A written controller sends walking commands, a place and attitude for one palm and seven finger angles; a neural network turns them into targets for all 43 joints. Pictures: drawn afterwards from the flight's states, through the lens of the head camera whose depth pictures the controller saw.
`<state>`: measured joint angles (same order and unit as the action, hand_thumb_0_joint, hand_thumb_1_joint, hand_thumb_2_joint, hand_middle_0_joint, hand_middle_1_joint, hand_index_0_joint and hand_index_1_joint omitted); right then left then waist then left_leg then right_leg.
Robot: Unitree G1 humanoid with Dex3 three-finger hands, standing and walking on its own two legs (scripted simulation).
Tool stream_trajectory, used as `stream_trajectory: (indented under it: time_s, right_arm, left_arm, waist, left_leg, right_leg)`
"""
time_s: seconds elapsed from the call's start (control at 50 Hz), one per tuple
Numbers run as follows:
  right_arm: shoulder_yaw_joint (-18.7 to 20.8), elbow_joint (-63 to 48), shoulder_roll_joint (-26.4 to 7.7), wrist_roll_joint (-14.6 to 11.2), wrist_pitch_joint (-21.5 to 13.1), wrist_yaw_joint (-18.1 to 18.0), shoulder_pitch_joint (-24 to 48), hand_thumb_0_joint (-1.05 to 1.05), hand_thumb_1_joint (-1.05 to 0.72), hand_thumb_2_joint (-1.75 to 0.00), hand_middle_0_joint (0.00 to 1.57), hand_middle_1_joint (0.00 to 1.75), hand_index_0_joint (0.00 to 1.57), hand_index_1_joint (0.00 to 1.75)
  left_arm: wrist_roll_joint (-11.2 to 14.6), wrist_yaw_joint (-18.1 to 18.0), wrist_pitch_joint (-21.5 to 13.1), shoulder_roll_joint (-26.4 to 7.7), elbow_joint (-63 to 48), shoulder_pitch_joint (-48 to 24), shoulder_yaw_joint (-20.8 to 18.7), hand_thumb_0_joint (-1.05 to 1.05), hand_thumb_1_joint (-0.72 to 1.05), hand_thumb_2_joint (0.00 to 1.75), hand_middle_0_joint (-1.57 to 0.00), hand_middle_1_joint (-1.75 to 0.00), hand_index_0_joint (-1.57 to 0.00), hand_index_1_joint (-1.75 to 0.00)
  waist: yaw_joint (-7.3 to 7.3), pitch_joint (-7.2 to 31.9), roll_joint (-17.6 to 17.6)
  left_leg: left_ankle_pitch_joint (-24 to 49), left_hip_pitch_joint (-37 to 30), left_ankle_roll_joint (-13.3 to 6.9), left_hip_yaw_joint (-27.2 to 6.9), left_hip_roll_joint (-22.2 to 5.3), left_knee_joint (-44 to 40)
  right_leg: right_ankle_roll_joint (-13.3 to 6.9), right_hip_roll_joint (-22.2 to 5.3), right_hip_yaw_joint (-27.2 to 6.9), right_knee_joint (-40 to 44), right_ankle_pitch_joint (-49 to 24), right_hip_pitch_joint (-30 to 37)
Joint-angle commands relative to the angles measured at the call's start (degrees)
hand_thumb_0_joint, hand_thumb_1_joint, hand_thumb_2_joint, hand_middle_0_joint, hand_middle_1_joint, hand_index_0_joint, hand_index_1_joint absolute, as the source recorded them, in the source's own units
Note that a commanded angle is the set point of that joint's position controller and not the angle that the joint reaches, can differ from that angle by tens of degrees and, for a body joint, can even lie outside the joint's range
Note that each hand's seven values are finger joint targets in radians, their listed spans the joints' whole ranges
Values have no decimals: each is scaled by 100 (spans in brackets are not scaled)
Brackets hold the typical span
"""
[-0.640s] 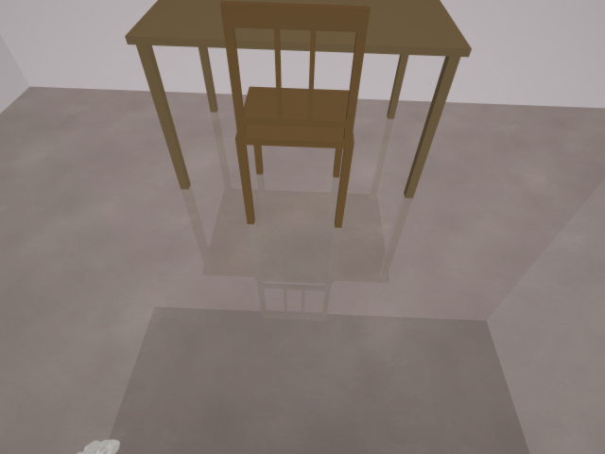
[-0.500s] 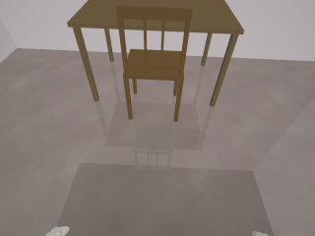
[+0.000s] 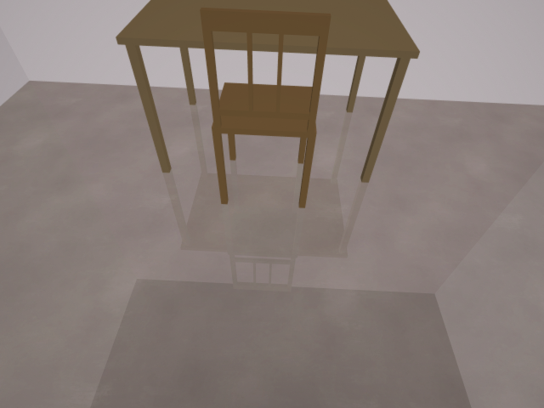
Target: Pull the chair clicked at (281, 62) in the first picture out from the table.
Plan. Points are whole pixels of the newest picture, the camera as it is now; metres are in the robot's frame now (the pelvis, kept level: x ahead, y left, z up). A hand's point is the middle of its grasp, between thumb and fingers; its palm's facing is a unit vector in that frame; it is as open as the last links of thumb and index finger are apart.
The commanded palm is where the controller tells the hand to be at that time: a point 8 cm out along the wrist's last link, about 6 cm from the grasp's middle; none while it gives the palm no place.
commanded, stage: stand and wait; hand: left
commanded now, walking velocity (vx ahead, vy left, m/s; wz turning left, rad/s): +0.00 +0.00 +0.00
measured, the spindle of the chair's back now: (250, 74) +1.19 +0.15 -0.08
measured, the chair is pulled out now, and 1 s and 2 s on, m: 0.00 0.00 0.00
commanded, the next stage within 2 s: look at it before walking up in 0.28 s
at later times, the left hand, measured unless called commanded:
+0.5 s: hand out of the picture +0.06 +0.24 -0.16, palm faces -0.04 -0.94 -0.33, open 7.4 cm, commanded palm none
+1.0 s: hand out of the picture +0.06 +0.24 -0.16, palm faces -0.03 -0.94 -0.34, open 7.4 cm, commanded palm none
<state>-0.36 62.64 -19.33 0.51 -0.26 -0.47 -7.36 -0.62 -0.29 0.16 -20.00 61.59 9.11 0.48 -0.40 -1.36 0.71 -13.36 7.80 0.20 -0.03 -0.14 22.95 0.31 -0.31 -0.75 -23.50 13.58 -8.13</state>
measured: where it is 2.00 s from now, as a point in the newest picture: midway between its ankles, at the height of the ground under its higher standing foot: (271, 395)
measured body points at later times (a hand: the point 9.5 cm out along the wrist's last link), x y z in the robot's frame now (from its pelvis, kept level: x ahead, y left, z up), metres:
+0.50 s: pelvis -0.01 +0.00 +0.00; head -0.01 +0.00 +0.45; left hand +0.07 +0.29 -0.13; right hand +0.06 -0.30 -0.13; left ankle -0.01 +0.12 -0.74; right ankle -0.01 -0.12 -0.74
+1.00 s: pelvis -0.01 +0.00 +0.00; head -0.01 +0.00 +0.45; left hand +0.06 +0.29 -0.13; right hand +0.07 -0.30 -0.13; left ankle -0.01 +0.12 -0.74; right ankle -0.01 -0.12 -0.74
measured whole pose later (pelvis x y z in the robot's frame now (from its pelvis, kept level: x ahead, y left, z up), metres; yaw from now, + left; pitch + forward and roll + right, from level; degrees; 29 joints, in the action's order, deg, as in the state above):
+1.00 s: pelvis -0.01 +0.00 +0.00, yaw +0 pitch -2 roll +0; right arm -0.6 63.9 -19.2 0.4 -0.6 -0.2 -7.1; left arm -0.8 -0.2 -0.4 -19.7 62.5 8.5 0.7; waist -0.2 -1.3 0.5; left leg -11.3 7.3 0.5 0.3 -0.6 20.4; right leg 0.1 0.1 -1.1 -21.1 11.4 -7.9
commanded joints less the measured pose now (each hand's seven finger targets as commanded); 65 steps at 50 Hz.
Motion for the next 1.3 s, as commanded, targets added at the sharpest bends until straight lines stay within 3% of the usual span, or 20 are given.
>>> stream_trajectory:
  time_s: [0.0,0.18,0.4,0.52,0.64,0.98,1.0,1.02,1.06,1.1,1.14,1.2,1.24,1.26,1.28]
  right_arm:
    - [250,-352,-1173,2,-176,-52,381,0,-90,-90,20,30,20,30]
    - [240,-266,-1165,2,-167,-30,321,0,-90,-90,20,30,20,30]
    - [246,-236,-1152,0,-189,-28,283,0,-90,-90,20,30,20,30]
    - [241,-218,-1143,1,-173,-25,291,0,-90,-90,20,30,20,30]
    - [247,-232,-1144,-11,-179,-24,271,0,-90,-90,20,30,20,30]
    - [236,-219,-1152,-9,-175,-28,294,0,-90,-90,20,30,20,30]
    - [123,-118,-702,18,-130,-16,122,0,-90,-90,20,30,20,30]
    - [58,-40,-398,37,-66,6,-87,0,-90,-90,20,30,20,30]
    - [89,-21,-384,79,-8,29,-272,0,-90,-90,20,30,20,30]
    - [131,-88,-404,99,-7,41,-350,0,-90,-90,20,30,20,30]
    - [170,-137,-388,96,-40,38,-489,0,-90,-90,20,30,20,30]
    - [209,-170,-291,72,-156,17,-788,0,-90,-90,20,30,20,30]
    - [271,-174,-291,54,-178,9,-944,0,-90,-90,20,30,20,30]
    - [288,-145,-255,49,-210,-4,-1098,0,-90,-90,20,30,20,30]
    - [305,-100,-253,46,-253,-25,-1307,0,-90,-90,20,30,20,30]
  left_arm:
    - [15,-44,-148,-1122,-358,-305,-235,0,90,90,-20,-30,-20,-30]
    - [3,-34,-140,-1126,-297,-318,-220,0,90,90,-20,-30,-20,-30]
    - [-1,-41,-168,-1102,-298,-282,-225,0,90,90,-20,-30,-20,-30]
    - [-5,-40,-164,-1099,-297,-298,-223,0,90,90,-20,-30,-20,-30]
    - [-6,-41,-177,-1108,-289,-274,-225,0,90,90,-20,-30,-20,-30]
    - [-3,-43,-186,-1125,-272,-279,-223,0,90,90,-20,-30,-20,-30]
    - [12,-57,-134,-651,-147,-44,-132,0,90,90,-20,-30,-20,-30]
    - [-5,-62,-63,-396,-66,165,-63,0,90,90,-20,-30,-20,-30]
    - [-47,-13,9,-412,-53,380,-103,0,90,90,-20,-30,-20,-30]
    - [-70,45,29,-416,-116,537,-165,0,90,90,-20,-30,-20,-30]
    - [-71,79,7,-346,-167,703,-207,0,90,90,-20,-30,-20,-30]
    - [-61,89,-92,-171,-202,954,-259,0,90,90,-20,-30,-20,-30]
    - [-75,93,-123,-54,-245,1023,-294,0,90,90,-20,-30,-20,-30]
    - [-78,90,-152,52,-264,1050,-305,0,90,90,-20,-30,-20,-30]
    - [-74,88,-194,172,-282,1119,-306,0,90,90,-20,-30,-20,-30]
  waist:
    - [27,316,-73]
    - [25,125,-70]
    - [36,327,-64]
    - [39,142,-67]
    - [31,304,-20]
    - [34,267,-30]
    - [36,390,-42]
    - [31,287,-9]
    - [12,-111,41]
    - [-10,-523,60]
    - [-12,-693,50]
    - [26,-507,-110]
    - [44,-653,-321]
    - [76,-769,-539]
    - [105,-647,-724]
  left_leg:
    - [956,-69,-210,-510,-645,-399]
    - [527,75,-199,-548,-639,-542]
    - [833,-88,-188,-511,-673,-490]
    - [682,-1,-174,-514,-664,-544]
    - [841,-98,-184,-533,-666,-501]
    - [1009,-153,-166,-514,-683,-545]
    - [739,-216,-101,-430,-670,-499]
    - [133,-126,-58,-347,-611,-434]
    - [-1253,290,-91,-303,-502,-369]
    - [-1886,667,-151,-340,-482,-302]
    - [-1981,796,-236,-379,-526,-131]
    - [-1528,617,-372,-457,-665,105]
    - [-1852,639,-497,-682,-842,66]
    - [-1693,567,-599,-850,-996,-8]
    - [-1270,281,-741,-1092,-1200,-72]
  right_leg:
    - [-225,-653,-527,390,-904,-30]
    - [-211,-624,-586,522,-389,-189]
    - [-213,-638,-593,491,-746,-126]
    - [-215,-628,-628,553,-607,-206]
    - [-219,-638,-625,549,-764,-114]
    - [-212,-659,-594,581,-1006,-40]
    - [-150,-649,-573,596,-658,-19]
    - [-120,-606,-590,587,113,-110]
    - [-206,-540,-765,655,1518,-456]
    - [-309,-475,-904,604,2098,-776]
    - [-410,-421,-933,420,2114,-905]
    - [-504,-357,-859,-91,1505,-886]
    - [-504,-206,-730,-466,1598,-1181]
    - [-481,-125,-582,-797,1348,-1356]
    - [-445,1,-365,-1260,907,-1477]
